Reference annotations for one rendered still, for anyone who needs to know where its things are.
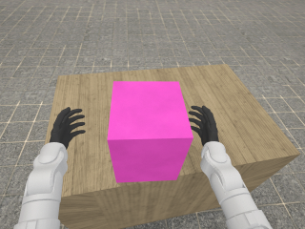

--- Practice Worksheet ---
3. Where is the robot right forearm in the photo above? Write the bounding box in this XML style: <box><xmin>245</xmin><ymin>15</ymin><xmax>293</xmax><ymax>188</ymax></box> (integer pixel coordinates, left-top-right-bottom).
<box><xmin>200</xmin><ymin>141</ymin><xmax>273</xmax><ymax>229</ymax></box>

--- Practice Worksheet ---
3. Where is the carton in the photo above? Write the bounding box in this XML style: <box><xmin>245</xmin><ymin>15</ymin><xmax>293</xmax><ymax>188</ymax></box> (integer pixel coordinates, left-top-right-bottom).
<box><xmin>107</xmin><ymin>81</ymin><xmax>193</xmax><ymax>183</ymax></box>

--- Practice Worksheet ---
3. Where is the pedestal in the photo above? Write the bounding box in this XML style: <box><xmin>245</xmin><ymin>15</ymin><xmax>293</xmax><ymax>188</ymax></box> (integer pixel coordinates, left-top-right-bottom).
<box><xmin>44</xmin><ymin>64</ymin><xmax>300</xmax><ymax>229</ymax></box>

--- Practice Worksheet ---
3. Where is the right robot hand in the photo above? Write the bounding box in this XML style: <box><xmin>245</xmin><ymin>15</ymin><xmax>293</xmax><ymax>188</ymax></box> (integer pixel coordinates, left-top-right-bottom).
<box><xmin>189</xmin><ymin>105</ymin><xmax>219</xmax><ymax>146</ymax></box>

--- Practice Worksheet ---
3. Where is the left robot hand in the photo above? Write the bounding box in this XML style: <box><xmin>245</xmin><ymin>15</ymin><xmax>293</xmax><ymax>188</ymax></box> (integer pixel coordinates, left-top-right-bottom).
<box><xmin>49</xmin><ymin>107</ymin><xmax>86</xmax><ymax>150</ymax></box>

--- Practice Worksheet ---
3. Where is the robot left forearm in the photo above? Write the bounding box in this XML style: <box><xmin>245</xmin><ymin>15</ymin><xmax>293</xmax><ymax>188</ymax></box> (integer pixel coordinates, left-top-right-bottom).
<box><xmin>13</xmin><ymin>142</ymin><xmax>69</xmax><ymax>229</ymax></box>

